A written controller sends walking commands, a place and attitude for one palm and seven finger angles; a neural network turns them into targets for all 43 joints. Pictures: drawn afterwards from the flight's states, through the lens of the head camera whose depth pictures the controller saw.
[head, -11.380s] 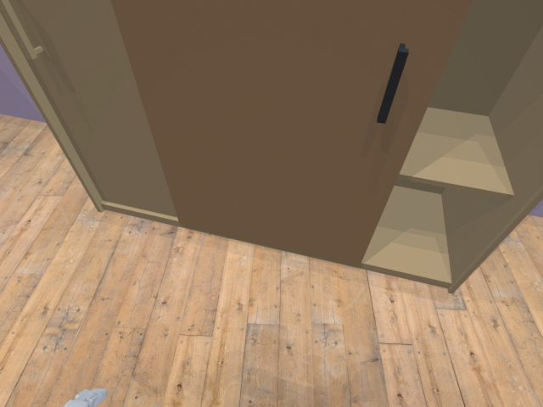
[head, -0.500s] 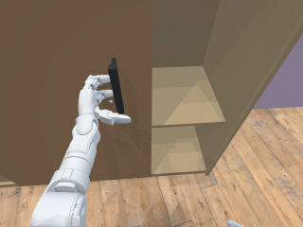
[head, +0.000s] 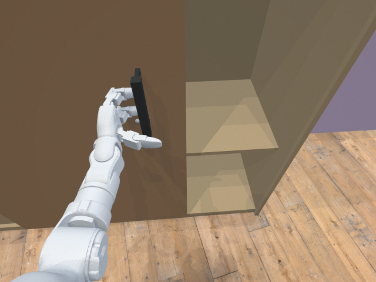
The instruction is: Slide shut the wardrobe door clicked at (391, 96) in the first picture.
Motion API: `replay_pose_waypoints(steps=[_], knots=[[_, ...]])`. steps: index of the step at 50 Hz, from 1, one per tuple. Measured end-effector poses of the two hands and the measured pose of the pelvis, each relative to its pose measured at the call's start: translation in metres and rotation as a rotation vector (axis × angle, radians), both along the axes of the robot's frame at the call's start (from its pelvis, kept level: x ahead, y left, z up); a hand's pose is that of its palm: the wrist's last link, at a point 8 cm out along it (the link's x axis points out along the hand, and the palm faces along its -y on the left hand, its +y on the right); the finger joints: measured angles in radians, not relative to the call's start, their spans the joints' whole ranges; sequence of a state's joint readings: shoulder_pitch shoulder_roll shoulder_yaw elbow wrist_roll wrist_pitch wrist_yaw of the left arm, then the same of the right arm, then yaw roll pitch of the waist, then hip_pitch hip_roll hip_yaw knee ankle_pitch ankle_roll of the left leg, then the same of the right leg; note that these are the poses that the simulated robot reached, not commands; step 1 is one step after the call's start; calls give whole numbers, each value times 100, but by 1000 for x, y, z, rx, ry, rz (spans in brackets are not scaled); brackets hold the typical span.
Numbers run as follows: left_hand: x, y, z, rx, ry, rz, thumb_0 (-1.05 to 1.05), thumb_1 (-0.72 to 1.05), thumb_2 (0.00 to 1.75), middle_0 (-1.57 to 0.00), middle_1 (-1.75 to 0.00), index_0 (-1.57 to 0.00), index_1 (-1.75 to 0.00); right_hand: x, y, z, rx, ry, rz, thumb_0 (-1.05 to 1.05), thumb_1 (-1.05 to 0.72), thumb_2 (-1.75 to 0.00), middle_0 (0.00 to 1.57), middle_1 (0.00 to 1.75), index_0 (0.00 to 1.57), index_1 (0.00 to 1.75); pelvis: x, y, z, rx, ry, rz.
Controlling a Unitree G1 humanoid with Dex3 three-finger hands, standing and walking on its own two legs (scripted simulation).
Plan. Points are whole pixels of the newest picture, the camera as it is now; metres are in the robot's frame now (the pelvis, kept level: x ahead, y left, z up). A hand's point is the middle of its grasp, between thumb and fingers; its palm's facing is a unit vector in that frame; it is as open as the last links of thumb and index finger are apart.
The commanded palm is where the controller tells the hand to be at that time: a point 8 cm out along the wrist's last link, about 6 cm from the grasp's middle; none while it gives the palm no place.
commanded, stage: slide the fingers in behind the handle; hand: left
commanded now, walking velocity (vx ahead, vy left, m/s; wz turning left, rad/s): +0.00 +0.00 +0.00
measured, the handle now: (142, 105) +0.49 +0.10 +0.11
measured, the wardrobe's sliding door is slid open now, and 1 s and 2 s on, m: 0.37 0.37 0.37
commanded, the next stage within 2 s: grip the handle and tug to test in 1.54 s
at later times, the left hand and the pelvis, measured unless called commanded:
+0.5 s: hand (143, 124) +0.42 +0.09 +0.11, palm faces +0.08 -1.00 +0.01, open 14.1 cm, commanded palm +0.39 +0.14 +0.11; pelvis +0.01 +0.00 +0.00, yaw +0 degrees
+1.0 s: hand (152, 123) +0.43 +0.07 +0.11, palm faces +0.08 -1.00 +0.00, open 14.1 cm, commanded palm +0.39 +0.12 +0.11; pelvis +0.01 -0.01 +0.00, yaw +0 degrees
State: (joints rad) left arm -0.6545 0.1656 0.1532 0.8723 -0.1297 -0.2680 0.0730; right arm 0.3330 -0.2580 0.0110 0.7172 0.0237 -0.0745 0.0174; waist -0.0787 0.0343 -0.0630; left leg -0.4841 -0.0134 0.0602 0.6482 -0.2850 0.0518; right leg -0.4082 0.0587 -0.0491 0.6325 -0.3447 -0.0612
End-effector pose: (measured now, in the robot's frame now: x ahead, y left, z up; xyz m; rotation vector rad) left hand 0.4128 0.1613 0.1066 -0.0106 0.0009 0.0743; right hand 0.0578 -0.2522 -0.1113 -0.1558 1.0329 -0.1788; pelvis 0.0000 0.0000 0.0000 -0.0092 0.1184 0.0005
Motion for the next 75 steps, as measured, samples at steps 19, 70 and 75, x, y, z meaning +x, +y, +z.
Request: replay_pose_waypoints(steps=[19, 70, 75], knots=[[-15, -12, 1, 1, -6, 8, -1, -50, 30, -28, -118, -28, -119, 30, 3, 7, 14, -80, 22, 1, -91, -90, 20, 30, 20, 30, 4, -3, 3, 4, -20, -5], [-11, -36, 3, 5, 3, -2, -1, -50, 30, -24, -117, -24, -118, 53, 1, 6, 39, -69, 36, 1, -91, -90, 20, 30, 20, 30, 21, -8, 5, 13, -16, -2], [-11, -36, 3, 4, 5, -4, -1, -50, 30, -23, -117, -24, -118, 58, 2, 7, 41, -76, 36, 1, -91, -90, 20, 30, 20, 30, 24, -8, 5, 13, -17, -4]])
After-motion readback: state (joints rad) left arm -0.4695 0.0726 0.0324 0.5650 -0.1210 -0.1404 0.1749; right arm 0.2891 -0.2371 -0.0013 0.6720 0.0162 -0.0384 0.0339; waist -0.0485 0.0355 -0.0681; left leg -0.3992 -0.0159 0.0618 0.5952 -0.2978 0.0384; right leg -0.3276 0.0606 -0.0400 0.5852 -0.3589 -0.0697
